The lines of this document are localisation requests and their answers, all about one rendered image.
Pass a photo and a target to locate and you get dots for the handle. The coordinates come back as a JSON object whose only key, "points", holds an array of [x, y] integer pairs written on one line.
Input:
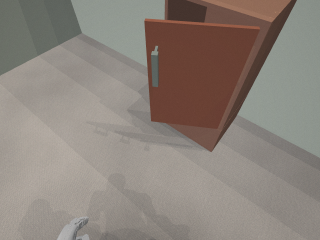
{"points": [[155, 67]]}

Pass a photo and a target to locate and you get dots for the cupboard door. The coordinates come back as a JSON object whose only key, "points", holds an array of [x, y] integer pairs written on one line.
{"points": [[199, 65]]}

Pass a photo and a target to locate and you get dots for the left robot hand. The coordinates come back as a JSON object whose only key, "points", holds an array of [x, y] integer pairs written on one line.
{"points": [[69, 232]]}

